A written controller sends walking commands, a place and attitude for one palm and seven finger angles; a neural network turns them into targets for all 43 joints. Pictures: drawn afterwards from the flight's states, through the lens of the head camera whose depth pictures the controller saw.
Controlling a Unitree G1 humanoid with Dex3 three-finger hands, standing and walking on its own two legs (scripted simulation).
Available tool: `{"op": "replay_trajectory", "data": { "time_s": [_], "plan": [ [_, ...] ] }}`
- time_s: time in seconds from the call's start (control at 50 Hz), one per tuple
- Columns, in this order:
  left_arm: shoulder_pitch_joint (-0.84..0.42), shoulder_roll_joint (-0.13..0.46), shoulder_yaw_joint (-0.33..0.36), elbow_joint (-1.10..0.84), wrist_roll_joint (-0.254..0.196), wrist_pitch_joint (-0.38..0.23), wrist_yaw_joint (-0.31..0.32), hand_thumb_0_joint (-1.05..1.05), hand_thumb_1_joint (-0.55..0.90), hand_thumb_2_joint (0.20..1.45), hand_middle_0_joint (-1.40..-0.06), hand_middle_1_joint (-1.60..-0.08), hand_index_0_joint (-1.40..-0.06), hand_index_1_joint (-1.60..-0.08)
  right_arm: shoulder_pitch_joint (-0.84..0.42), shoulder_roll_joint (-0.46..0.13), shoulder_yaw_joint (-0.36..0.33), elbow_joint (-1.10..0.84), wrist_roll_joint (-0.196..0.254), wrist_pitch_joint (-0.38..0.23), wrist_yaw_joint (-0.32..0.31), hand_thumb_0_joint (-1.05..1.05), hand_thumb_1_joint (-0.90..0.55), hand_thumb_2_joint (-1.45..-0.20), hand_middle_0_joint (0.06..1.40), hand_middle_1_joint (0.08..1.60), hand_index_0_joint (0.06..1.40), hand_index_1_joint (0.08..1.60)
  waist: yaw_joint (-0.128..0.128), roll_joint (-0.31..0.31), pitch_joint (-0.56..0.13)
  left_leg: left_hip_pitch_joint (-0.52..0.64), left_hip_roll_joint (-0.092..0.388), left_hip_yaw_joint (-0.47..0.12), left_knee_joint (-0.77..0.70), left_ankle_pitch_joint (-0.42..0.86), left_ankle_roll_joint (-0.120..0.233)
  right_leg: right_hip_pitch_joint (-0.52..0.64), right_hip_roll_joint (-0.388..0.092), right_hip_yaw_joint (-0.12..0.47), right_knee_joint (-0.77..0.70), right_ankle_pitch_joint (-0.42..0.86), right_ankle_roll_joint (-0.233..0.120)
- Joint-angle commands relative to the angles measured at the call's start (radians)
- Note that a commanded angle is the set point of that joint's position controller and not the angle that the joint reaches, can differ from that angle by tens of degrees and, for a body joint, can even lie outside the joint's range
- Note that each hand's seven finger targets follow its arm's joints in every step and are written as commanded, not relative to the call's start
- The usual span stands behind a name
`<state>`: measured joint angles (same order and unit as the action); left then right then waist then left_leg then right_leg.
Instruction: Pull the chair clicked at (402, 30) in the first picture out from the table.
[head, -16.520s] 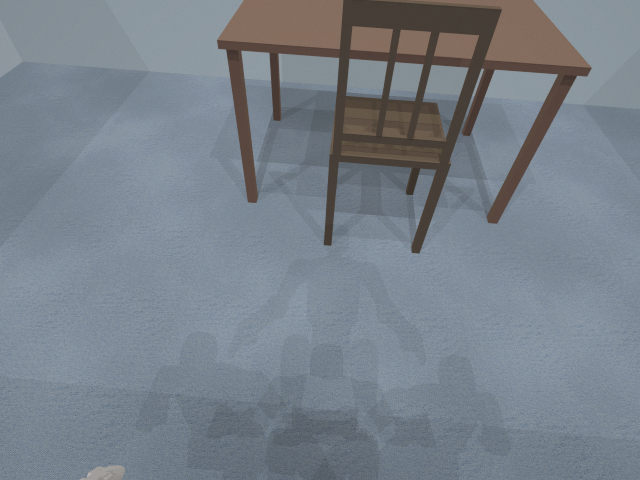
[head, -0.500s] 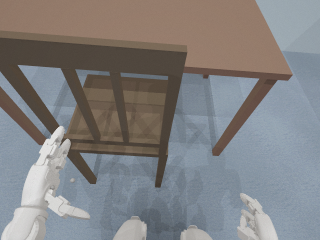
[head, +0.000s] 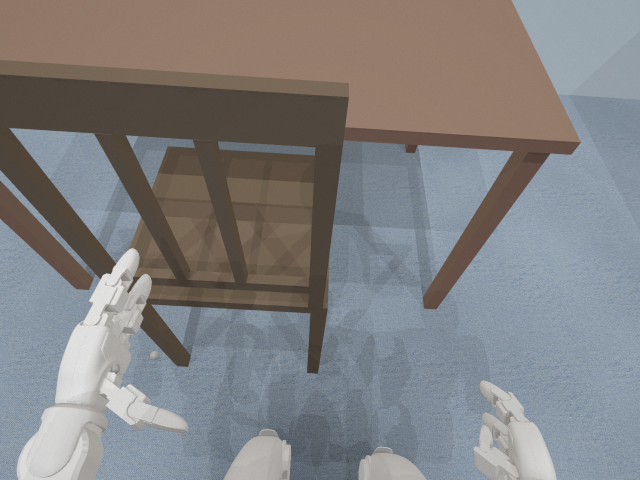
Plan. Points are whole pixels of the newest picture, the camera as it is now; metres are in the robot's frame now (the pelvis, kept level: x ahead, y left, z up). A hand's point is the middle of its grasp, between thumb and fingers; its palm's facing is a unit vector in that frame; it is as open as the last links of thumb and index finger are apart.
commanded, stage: aim the fingers beside a spindle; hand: left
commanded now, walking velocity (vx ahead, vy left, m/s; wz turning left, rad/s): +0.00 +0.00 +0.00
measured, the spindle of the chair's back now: (154, 219) +0.44 +0.26 +0.02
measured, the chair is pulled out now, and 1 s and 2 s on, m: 0.00 0.00 0.00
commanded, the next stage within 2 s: push the fingers through the gap in 1.74 s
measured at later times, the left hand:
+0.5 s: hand (187, 349) +0.26 +0.17 +0.02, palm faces -0.02 -1.00 -0.01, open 16.9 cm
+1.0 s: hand (218, 343) +0.28 +0.14 +0.00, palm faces -0.04 -1.00 -0.01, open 16.9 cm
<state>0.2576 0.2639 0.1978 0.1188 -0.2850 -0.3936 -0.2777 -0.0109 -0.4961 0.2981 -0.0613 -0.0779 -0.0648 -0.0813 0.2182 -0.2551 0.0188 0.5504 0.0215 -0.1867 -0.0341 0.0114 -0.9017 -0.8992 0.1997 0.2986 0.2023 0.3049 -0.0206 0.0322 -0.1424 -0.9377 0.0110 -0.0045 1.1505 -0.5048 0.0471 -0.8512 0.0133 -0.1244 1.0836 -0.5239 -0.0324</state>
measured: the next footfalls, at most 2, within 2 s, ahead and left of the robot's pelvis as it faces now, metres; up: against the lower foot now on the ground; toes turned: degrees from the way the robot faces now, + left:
none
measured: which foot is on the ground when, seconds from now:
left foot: down 0.00-1.00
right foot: down 0.00-1.00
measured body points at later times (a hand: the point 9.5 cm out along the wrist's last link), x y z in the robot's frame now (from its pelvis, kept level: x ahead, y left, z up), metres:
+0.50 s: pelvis +0.00 +0.00 -0.01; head +0.09 +0.01 +0.43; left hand +0.26 +0.23 +0.02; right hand +0.17 -0.24 -0.10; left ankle +0.03 +0.09 -0.65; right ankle +0.00 -0.11 -0.65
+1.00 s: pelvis -0.01 +0.00 -0.03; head +0.09 +0.01 +0.41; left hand +0.27 +0.20 +0.00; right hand +0.17 -0.24 -0.12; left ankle +0.03 +0.09 -0.65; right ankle +0.00 -0.11 -0.65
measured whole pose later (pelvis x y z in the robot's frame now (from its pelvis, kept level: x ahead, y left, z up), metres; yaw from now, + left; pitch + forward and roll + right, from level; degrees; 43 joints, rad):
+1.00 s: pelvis -0.01 +0.00 -0.03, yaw -1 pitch +21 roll -3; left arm 0.14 0.18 0.03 0.15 -0.17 -0.43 -0.10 -0.01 -0.50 0.30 -0.06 -0.08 -0.06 -0.08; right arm 0.20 -0.24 0.01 0.53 0.00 -0.09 0.01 0.01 -0.90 -0.90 0.20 0.30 0.20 0.30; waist -0.02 0.03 -0.17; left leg -1.10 0.01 0.02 1.27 -0.54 0.05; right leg -1.02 0.00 -0.11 1.23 -0.57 -0.03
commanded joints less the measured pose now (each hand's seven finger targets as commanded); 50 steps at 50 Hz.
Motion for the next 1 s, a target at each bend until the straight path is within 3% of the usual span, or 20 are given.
{"op": "replay_trajectory", "data": {
  "time_s": [0.0,0.06,0.16,0.2,0.3,0.42,0.46,0.5,0.6,0.66,0.7,0.76,0.78,0.86,0.98],
  "plan": [
    [-0.056,0.13,0.069,-0.202,-0.017,-0.078,0.008,0.0,-0.5,0.3,-0.06,-0.08,-0.06,-0.08,-0.02,-0.133,-0.059,-0.141,0.005,-0.047,-0.01,0.0,-0.9,-0.9,0.2,0.3,0.2,0.3,-0.005,0.036,-0.266,0.203,0.002,-0.046,-0.161,0.275,-0.019,0.124,-0.001,0.08,-0.138,0.246,0.007],
    [-0.047,0.151,0.1,-0.169,-0.016,-0.08,0.016,0.0,-0.5,0.3,-0.06,-0.08,-0.06,-0.08,-0.021,-0.135,-0.063,-0.135,0.004,-0.038,-0.008,0.0,-0.9,-0.9,0.2,0.3,0.2,0.3,-0.002,0.005,-0.261,0.173,0.003,-0.044,-0.15,0.281,-0.017,0.13,0.001,0.084,-0.131,0.26,0.007],
    [-0.092,0.13,0.062,-0.177,-0.012,-0.096,0.015,0.0,-0.5,0.3,-0.06,-0.08,-0.06,-0.08,-0.023,-0.138,-0.061,-0.135,0.003,-0.039,-0.006,0.0,-0.9,-0.9,0.2,0.3,0.2,0.3,-0.016,0.025,-0.261,0.167,0.005,-0.048,-0.138,0.255,-0.015,0.092,0.001,0.087,-0.121,0.23,0.007],
    [-0.105,0.102,0.024,-0.213,-0.01,-0.106,0.016,0.0,-0.5,0.3,-0.06,-0.08,-0.06,-0.08,-0.021,-0.135,-0.061,-0.137,0.004,-0.043,-0.003,0.0,-0.9,-0.9,0.2,0.3,0.2,0.3,-0.016,0.06,-0.279,0.197,0.007,-0.053,-0.141,0.267,-0.018,0.08,-0.002,0.081,-0.114,0.231,0.005],
    [-0.101,0.094,0.013,-0.194,0.005,-0.101,0.045,0.0,-0.5,0.3,-0.06,-0.08,-0.06,-0.08,-0.015,-0.136,-0.065,-0.135,-0.001,-0.036,0.0,0.0,-0.9,-0.9,0.2,0.3,0.2,0.3,-0.019,0.016,-0.292,0.179,0.008,-0.054,-0.124,0.275,-0.017,0.069,-0.003,0.08,-0.097,0.247,0.008],
    [-0.141,0.076,-0.013,-0.192,0.031,-0.103,0.08,0.0,-0.5,0.3,-0.06,-0.08,-0.06,-0.08,-0.023,-0.135,-0.061,-0.146,-0.005,-0.019,0.008,0.0,-0.9,-0.9,0.2,0.3,0.2,0.3,-0.018,0.023,-0.278,0.158,0.008,-0.061,-0.122,0.233,-0.021,0.029,-0.003,0.074,-0.079,0.195,0.004],
    [-0.13,0.091,-0.001,-0.198,0.038,-0.11,0.089,0.0,-0.5,0.3,-0.06,-0.08,-0.06,-0.08,-0.023,-0.136,-0.063,-0.146,-0.007,-0.015,0.008,0.0,-0.9,-0.9,0.2,0.3,0.2,0.3,-0.008,0.022,-0.301,0.163,0.009,-0.061,-0.116,0.253,-0.021,0.034,-0.001,0.077,-0.07,0.21,0.001],
    [-0.139,0.048,-0.05,-0.214,0.044,-0.112,0.095,0.0,-0.5,0.3,-0.06,-0.08,-0.06,-0.08,-0.029,-0.13,-0.06,-0.156,-0.006,-0.012,0.013,0.0,-0.9,-0.9,0.2,0.3,0.2,0.3,-0.012,0.044,-0.309,0.179,0.009,-0.065,-0.116,0.253,-0.023,0.016,-0.004,0.072,-0.064,0.203,0.002],
    [-0.128,0.025,-0.082,-0.199,0.061,-0.105,0.115,0.0,-0.5,0.3,-0.06,-0.08,-0.06,-0.08,-0.024,-0.13,-0.061,-0.161,-0.008,0.003,0.019,0.0,-0.9,-0.9,0.2,0.3,0.2,0.3,-0.018,0.019,-0.304,0.164,0.011,-0.068,-0.104,0.248,-0.023,-0.003,-0.003,0.07,-0.052,0.199,0.002],
    [-0.172,0.054,-0.057,-0.174,0.073,-0.103,0.134,0.0,-0.5,0.3,-0.06,-0.08,-0.06,-0.08,-0.025,-0.135,-0.06,-0.155,-0.011,0.017,0.017,0.0,-0.9,-0.9,0.2,0.3,0.2,0.3,-0.022,-0.003,-0.284,0.124,0.011,-0.073,-0.095,0.211,-0.022,-0.024,0.0,0.071,-0.043,0.17,0.001],
    [-0.212,0.029,-0.085,-0.198,0.079,-0.113,0.139,0.0,-0.5,0.3,-0.06,-0.08,-0.06,-0.08,-0.032,-0.13,-0.06,-0.158,-0.012,0.02,0.019,0.0,-0.9,-0.9,0.2,0.3,0.2,0.3,-0.019,0.033,-0.313,0.144,0.009,-0.075,-0.091,0.207,-0.024,-0.039,-0.002,0.073,-0.034,0.158,-0.001],
    [-0.204,0.044,-0.068,-0.194,0.078,-0.117,0.151,0.0,-0.5,0.3,-0.06,-0.08,-0.06,-0.08,-0.03,-0.131,-0.061,-0.158,-0.013,0.026,0.019,0.0,-0.9,-0.9,0.2,0.3,0.2,0.3,-0.012,0.022,-0.33,0.144,0.01,-0.076,-0.086,0.225,-0.024,-0.032,0.0,0.074,-0.03,0.171,-0.003],
    [-0.223,0.023,-0.099,-0.206,0.087,-0.12,0.151,0.0,-0.5,0.3,-0.06,-0.08,-0.06,-0.08,-0.033,-0.129,-0.061,-0.157,-0.013,0.027,0.022,0.0,-0.9,-0.9,0.2,0.3,0.2,0.3,-0.018,0.039,-0.34,0.162,0.012,-0.08,-0.083,0.234,-0.025,-0.046,-0.001,0.073,-0.024,0.174,-0.002],
    [-0.209,0.009,-0.112,-0.171,0.091,-0.112,0.16,0.0,-0.5,0.3,-0.06,-0.08,-0.06,-0.08,-0.03,-0.129,-0.061,-0.156,-0.014,0.037,0.025,0.0,-0.9,-0.9,0.2,0.3,0.2,0.3,-0.022,0.012,-0.335,0.139,0.011,-0.078,-0.072,0.236,-0.023,-0.052,-0.001,0.073,-0.019,0.18,-0.001],
    [-0.218,-0.027,-0.159,-0.184,0.118,-0.113,0.191,0.0,-0.5,0.3,-0.06,-0.08,-0.06,-0.08,-0.031,-0.125,-0.064,-0.164,-0.016,0.053,0.034,0.0,-0.9,-0.9,0.2,0.3,0.2,0.3,-0.021,0.02,-0.349,0.154,0.016,-0.088,-0.062,0.245,-0.028,-0.088,-0.002,0.068,0.005,0.174,-0.002]
  ]
}}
